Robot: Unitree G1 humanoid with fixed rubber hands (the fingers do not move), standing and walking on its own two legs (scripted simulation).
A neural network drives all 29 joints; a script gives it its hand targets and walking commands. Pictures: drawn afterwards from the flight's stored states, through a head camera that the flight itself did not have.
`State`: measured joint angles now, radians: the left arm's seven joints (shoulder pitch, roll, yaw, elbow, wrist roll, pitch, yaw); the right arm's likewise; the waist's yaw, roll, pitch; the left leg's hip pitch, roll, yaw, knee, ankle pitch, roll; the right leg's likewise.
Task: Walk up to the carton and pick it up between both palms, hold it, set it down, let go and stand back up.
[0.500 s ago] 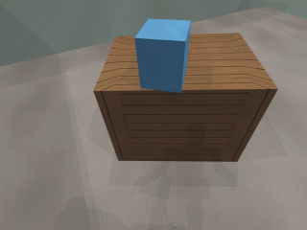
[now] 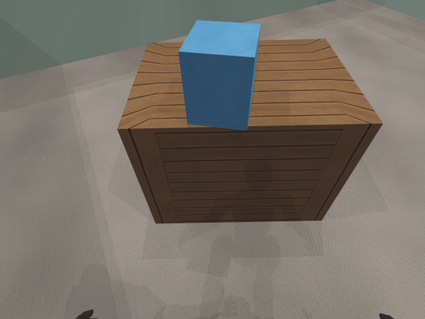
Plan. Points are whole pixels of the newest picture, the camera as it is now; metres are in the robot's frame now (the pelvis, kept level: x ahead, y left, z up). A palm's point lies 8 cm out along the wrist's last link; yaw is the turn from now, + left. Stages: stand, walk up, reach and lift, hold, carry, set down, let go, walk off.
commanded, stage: walk up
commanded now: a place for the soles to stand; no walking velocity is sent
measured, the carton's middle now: (222, 76) +0.80 +0.01 +0.03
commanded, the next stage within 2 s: none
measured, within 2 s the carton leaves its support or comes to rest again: neither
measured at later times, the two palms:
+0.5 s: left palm out of the picture +0.12 +0.31 -0.11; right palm out of the picture +0.11 -0.32 -0.10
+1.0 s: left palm out of the picture +0.12 +0.35 -0.11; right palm out of the picture +0.15 -0.31 -0.09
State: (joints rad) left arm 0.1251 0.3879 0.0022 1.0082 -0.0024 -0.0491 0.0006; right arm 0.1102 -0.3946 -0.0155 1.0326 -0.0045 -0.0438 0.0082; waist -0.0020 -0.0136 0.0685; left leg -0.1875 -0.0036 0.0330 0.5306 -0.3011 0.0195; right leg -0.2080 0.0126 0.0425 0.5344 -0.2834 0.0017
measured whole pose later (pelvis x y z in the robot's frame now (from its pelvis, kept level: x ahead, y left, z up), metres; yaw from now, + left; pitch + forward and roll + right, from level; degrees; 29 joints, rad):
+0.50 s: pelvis +0.02 +0.00 +0.01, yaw -1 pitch -3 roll +0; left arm 0.10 0.39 0.00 1.06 0.00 -0.03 0.01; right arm 0.07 -0.39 -0.02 1.09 -0.01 -0.02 0.00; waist -0.01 -0.01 0.08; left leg -0.10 0.00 0.05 0.45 -0.30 0.02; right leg -0.13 0.02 0.06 0.46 -0.28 0.00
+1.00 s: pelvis +0.07 +0.02 -0.01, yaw +0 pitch -2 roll -1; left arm 0.26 0.43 0.07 0.96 0.02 -0.06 -0.02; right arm 0.17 -0.44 -0.07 0.99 -0.03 -0.06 0.04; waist 0.00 -0.01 0.05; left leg -0.22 -0.01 0.04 0.63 -0.37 0.03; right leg -0.13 -0.01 0.05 0.58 -0.42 0.00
